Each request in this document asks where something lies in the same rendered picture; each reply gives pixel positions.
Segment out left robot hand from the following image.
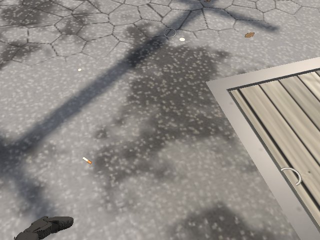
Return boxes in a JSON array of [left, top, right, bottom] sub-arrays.
[[14, 216, 74, 240]]

